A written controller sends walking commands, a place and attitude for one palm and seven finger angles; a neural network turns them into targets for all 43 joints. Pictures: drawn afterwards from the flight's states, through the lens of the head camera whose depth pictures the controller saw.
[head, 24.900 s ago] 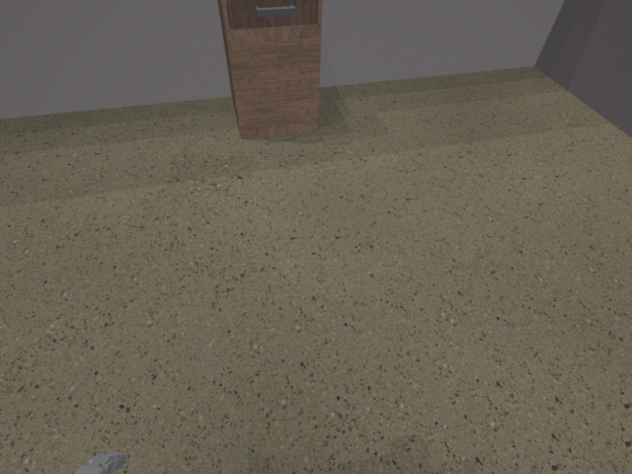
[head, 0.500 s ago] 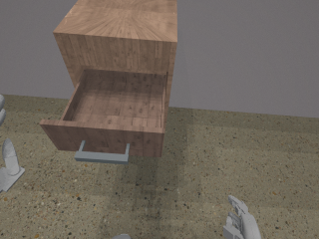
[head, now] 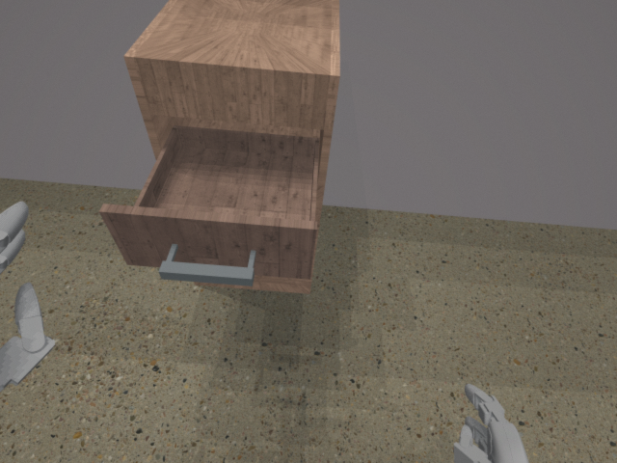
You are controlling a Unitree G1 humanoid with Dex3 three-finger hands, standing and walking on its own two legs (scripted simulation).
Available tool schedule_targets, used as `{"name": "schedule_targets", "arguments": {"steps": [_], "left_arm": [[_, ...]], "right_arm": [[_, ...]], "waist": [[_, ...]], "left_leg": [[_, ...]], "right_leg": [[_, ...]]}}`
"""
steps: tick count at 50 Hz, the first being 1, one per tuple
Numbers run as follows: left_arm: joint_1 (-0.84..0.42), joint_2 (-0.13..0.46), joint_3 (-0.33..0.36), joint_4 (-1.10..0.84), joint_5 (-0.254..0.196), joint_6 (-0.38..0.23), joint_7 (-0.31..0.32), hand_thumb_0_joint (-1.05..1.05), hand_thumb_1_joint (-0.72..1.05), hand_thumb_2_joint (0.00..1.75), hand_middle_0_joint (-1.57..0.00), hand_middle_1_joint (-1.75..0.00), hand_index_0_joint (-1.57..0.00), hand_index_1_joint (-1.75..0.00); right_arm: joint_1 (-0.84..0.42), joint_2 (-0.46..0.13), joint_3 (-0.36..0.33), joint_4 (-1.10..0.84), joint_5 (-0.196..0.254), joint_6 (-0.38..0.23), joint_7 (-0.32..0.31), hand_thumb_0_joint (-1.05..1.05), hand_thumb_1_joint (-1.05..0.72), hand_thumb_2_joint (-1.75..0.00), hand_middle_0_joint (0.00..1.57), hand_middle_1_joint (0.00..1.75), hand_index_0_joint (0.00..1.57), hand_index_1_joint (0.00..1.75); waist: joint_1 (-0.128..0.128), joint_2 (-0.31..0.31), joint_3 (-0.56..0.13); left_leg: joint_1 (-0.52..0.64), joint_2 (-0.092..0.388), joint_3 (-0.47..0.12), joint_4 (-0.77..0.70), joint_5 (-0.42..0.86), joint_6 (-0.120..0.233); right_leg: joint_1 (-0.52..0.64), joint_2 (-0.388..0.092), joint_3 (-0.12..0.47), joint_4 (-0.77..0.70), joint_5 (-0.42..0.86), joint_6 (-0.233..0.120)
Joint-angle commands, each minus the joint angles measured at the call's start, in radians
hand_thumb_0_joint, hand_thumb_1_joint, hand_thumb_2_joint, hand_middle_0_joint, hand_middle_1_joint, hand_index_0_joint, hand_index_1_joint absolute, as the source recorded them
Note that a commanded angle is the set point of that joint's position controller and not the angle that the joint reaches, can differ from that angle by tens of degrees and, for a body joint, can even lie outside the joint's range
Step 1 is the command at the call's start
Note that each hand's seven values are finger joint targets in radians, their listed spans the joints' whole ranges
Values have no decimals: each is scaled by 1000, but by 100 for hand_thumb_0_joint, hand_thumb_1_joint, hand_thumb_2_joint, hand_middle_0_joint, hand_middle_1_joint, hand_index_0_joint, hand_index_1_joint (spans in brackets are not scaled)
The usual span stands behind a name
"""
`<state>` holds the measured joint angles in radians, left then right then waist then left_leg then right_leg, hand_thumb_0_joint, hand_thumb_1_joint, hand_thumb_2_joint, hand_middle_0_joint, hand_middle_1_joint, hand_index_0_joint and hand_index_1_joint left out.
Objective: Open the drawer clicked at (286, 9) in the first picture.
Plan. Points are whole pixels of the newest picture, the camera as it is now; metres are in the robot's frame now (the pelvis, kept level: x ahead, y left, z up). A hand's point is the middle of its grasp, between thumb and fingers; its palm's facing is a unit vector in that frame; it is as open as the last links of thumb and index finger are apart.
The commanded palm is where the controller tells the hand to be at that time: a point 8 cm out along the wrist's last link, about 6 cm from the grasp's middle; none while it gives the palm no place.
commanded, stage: stop stepping back and stand still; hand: left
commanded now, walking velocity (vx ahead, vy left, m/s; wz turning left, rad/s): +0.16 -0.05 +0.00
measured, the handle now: (210, 263) +0.47 +0.20 -0.12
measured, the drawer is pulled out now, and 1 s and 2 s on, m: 0.30 0.30 0.30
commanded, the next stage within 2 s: let the arm hang, fingers relaxed in 0.28 s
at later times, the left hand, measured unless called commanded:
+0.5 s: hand (117, 364) +0.23 +0.25 +0.00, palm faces +0.15 -0.90 -0.41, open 7.4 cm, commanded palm none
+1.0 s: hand out of the picture -0.03 +0.20 -0.17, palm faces +0.01 -0.97 -0.22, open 7.3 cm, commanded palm none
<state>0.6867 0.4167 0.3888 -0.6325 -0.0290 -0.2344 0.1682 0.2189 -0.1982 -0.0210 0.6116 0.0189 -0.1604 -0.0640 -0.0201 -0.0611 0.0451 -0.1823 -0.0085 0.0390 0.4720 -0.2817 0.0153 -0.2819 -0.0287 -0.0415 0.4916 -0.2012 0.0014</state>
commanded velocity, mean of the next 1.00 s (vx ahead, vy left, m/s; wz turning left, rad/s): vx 0.01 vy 0.00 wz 0.00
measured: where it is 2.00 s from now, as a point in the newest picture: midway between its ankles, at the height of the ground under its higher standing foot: outside the picture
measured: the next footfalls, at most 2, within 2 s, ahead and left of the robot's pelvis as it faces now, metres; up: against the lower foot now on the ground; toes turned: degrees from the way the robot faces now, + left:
none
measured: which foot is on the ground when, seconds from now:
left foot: down 0.00-1.00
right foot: down 0.00-1.00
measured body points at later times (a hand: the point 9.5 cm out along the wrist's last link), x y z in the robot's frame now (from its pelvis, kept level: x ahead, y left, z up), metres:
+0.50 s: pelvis +0.01 +0.01 +0.00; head +0.03 +0.01 +0.45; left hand +0.22 +0.30 +0.02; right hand +0.16 -0.24 -0.12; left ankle -0.02 +0.11 -0.74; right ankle +0.04 -0.12 -0.74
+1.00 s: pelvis +0.01 +0.02 +0.00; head +0.04 +0.02 +0.45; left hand -0.03 +0.26 -0.15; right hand -0.04 -0.18 -0.16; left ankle -0.02 +0.11 -0.74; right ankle +0.04 -0.11 -0.74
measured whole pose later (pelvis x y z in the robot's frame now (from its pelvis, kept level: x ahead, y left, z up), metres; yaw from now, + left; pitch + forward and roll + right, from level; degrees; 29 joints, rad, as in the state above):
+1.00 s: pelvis +0.01 +0.02 +0.00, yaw -1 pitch -2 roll +0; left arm 0.33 0.18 0.01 1.10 0.01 0.03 0.04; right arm 0.36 -0.11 0.02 1.09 0.00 0.00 -0.03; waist 0.00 0.00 0.10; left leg -0.13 -0.02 0.06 0.44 -0.28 0.04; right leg -0.22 -0.03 -0.01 0.42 -0.18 0.02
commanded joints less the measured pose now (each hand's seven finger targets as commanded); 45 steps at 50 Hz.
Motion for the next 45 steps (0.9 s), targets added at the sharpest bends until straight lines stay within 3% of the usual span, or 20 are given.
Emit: {"name": "schedule_targets", "arguments": {"steps": [1,3,8,10,18,19,20,21,22,23,24,26,29,31,33,34,36,40,45], "left_arm": [[-61,89,73,-164,0,-59,25,0,90,90,-20,-30,-20,-30],[-90,79,57,-124,5,-51,25,0,90,90,-20,-30,-20,-30],[-163,77,37,-112,6,-38,14,0,90,90,-20,-30,-20,-30],[-167,96,49,-136,7,-35,16,0,90,90,-20,-30,-20,-30],[-30,110,91,-176,-5,-60,10,0,90,90,-20,-30,-20,-30],[-208,-49,-286,701,97,136,-117,0,90,90,-20,-30,-20,-30],[-172,-107,-275,745,75,209,-136,0,90,90,-20,-30,-20,-30],[-206,-126,-290,775,66,223,-140,0,90,90,-20,-30,-20,-30],[-247,-127,-301,825,65,224,-143,0,90,90,-20,-30,-20,-30],[-290,-111,-308,883,66,223,-143,0,90,90,-20,-30,-20,-30],[-324,-101,-312,949,67,224,-143,0,90,90,-20,-30,-20,-30],[-383,-96,-325,1088,65,235,-137,0,90,90,-20,-30,-20,-30],[-419,-91,-343,1284,57,250,-134,0,90,90,-20,-30,-20,-30],[-415,-92,-353,1393,53,250,-134,0,90,90,-20,-30,-20,-30],[-397,-97,-360,1479,50,247,-137,0,90,90,-20,-30,-20,-30],[-379,-126,-348,1502,53,245,-135,0,90,90,-20,-30,-20,-30],[-367,-133,-350,1544,51,243,-135,0,90,90,-20,-30,-20,-30],[-362,-145,-364,1608,45,240,-136,0,90,90,-20,-30,-20,-30],[-332,-165,-374,1669,42,243,-131,0,90,90,-20,-30,-20,-30]], "right_arm": [[-82,-134,-36,-139,-8,-48,-5,0,-90,-90,20,30,20,30],[-79,-128,-32,-135,-10,-46,-6,0,-90,-90,20,30,20,30],[-82,-115,-24,-125,-11,-41,-1,0,-90,-90,20,30,20,30],[-88,-117,-23,-122,-12,-40,3,0,-90,-90,20,30,20,30],[-112,-104,-25,-145,-4,-24,17,0,-90,-90,20,30,20,30],[-102,-237,-72,128,-7,-24,103,0,-90,-90,20,30,20,30],[4,-150,-59,124,-8,37,85,0,-90,-90,20,30,20,30],[34,-139,-49,112,-14,64,78,0,-90,-90,20,30,20,30],[21,-136,-41,103,-20,80,75,0,-90,-90,20,30,20,30],[20,-139,-35,99,-26,92,73,0,-90,-90,20,30,20,30],[24,-146,-33,104,-30,103,71,0,-90,-90,20,30,20,30],[18,-144,-28,138,-35,122,62,0,-90,-90,20,30,20,30],[-4,-128,-4,203,-35,139,53,0,-90,-90,20,30,20,30],[6,-118,7,248,-32,143,49,0,-90,-90,20,30,20,30],[30,-104,13,292,-26,144,46,0,-90,-90,20,30,20,30],[49,-88,10,308,-31,145,43,0,-90,-90,20,30,20,30],[85,-76,7,334,-30,147,39,0,-90,-90,20,30,20,30],[156,-62,6,380,-23,148,33,0,-90,-90,20,30,20,30],[203,-36,11,426,-20,147,27,0,-90,-90,20,30,20,30]], "waist": [[-4,149,-10],[-2,132,13],[-6,24,3],[-5,45,-12],[4,119,-124],[-42,104,-60],[-20,91,-167],[-17,49,-191],[-4,-1,-176],[1,-88,-163],[2,-133,-159],[8,-72,-136],[26,112,-73],[32,177,-47],[31,174,-42],[30,198,-41],[30,202,-34],[19,85,-14],[20,70,46]], "left_leg": [[-249,143,-124,-185,-208,54],[-250,135,-123,-177,-287,60],[-150,85,-76,-76,-202,50],[-94,80,-59,-63,-118,40],[-55,112,-76,-107,205,21],[-99,98,-59,60,388,3],[14,100,-44,60,591,-13],[-6,124,-84,50,535,1],[-30,124,-102,36,475,14],[-52,114,-110,41,434,19],[-54,99,-109,42,398,18],[-31,88,-99,8,403,12],[-39,99,-97,-81,347,13],[-38,103,-90,-106,305,18],[-28,99,-83,-120,201,19],[-28,99,-82,-128,147,22],[-19,102,-84,-128,145,31],[-8,116,-95,-135,146,40],[-27,117,-95,-149,127,47]], "right_leg": [[145,-9,69,-39,-143,-9],[104,-5,94,-66,-204,-15],[36,-49,199,-196,-241,-32],[30,-63,201,-210,-169,-38],[235,-49,99,-88,264,-20],[32,-95,29,75,400,-27],[33,-83,68,53,444,-34],[58,-71,35,59,336,-38],[60,-66,42,59,308,-34],[92,-75,54,48,341,-37],[114,-92,76,42,381,-50],[129,-92,88,36,412,-59],[158,-63,93,-20,253,-36],[171,-52,91,-55,179,-30],[172,-55,101,-90,122,-32],[165,-52,100,-104,93,-37],[158,-53,85,-113,104,-39],[137,-56,77,-114,107,-42],[109,-59,79,-117,80,-42]]}}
